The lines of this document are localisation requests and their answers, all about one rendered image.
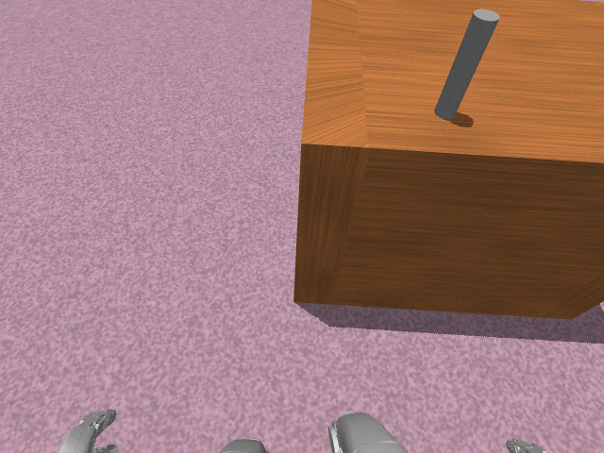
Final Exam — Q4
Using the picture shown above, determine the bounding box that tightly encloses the can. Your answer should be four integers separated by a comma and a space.
434, 8, 500, 119

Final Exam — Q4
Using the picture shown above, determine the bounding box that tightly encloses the left robot hand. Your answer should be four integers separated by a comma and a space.
57, 410, 119, 453

